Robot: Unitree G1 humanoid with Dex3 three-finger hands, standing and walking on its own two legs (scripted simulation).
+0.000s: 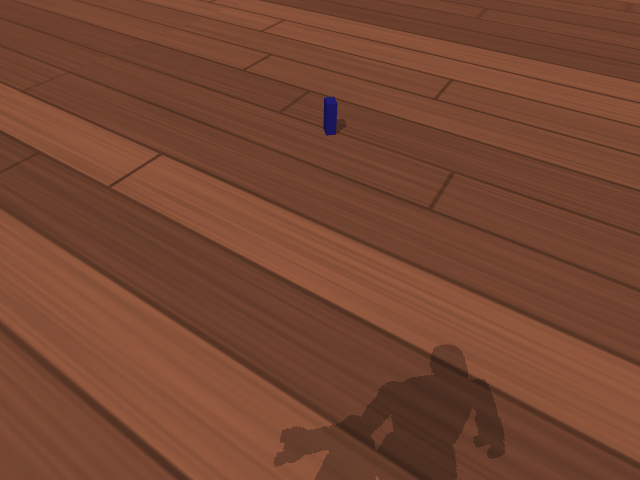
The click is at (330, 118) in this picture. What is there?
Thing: carton on end
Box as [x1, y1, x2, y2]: [323, 97, 336, 134]
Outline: 324,97 323,127 326,134 335,134 336,101 334,97
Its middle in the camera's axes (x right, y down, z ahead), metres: +0.07 -0.73 +2.27
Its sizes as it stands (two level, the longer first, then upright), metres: 0.084 0.060 0.196
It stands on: the floor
